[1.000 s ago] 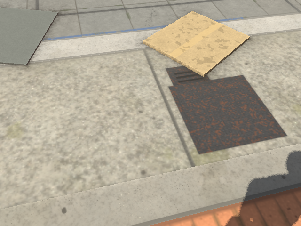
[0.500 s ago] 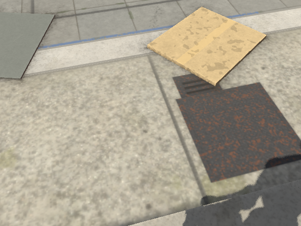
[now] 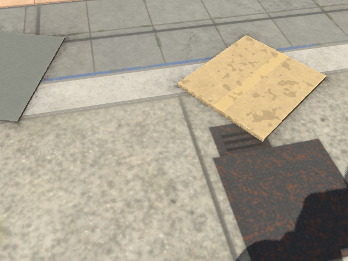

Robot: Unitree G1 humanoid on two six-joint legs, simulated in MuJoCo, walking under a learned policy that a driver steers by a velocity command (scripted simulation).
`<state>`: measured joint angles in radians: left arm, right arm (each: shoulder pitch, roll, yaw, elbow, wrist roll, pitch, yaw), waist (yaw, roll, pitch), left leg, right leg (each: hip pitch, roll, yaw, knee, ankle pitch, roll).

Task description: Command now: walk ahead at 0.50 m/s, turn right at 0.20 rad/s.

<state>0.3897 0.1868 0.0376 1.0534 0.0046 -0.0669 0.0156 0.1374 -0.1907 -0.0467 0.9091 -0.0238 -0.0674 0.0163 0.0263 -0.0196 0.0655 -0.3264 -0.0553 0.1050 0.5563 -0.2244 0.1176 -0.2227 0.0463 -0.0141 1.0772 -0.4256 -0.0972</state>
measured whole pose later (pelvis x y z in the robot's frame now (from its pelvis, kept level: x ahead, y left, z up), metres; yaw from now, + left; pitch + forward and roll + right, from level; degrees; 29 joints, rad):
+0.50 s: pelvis +0.24 -0.04 -0.03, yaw -15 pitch -1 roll +2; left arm 0.03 0.22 0.07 0.89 0.04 0.00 -0.06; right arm 0.53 -0.18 -0.02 1.05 -0.05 -0.14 -0.03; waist -0.05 -0.03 0.06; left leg 0.17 -0.03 0.32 0.44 -0.60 0.01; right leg -0.65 -0.06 -0.06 0.63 0.38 -0.12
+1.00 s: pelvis +0.54 -0.16 -0.14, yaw -32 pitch +1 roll -1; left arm 0.41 0.23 0.06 0.97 0.00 -0.06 0.00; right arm -0.01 -0.20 -0.01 0.80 -0.03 -0.05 0.02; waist 0.09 0.03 0.07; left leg -0.64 0.09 -0.03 0.70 0.00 -0.03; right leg -0.06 0.16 0.08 0.40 -0.34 -0.13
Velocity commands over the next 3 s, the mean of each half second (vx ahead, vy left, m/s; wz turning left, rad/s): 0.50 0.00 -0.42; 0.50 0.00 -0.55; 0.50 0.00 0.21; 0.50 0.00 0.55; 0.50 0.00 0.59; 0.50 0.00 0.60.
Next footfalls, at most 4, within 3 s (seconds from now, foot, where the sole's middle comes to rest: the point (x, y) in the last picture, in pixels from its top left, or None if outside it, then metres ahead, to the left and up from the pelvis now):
0.62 right None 0.47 -0.18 -0.91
1.10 left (219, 201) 0.80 -0.18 -0.91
1.60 right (275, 183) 0.91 -0.46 -0.91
2.08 left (233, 132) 1.21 -0.28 -0.90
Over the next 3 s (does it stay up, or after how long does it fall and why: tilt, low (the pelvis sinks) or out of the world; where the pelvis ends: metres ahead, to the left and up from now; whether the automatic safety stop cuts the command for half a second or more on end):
stays up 1.50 -0.29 -0.11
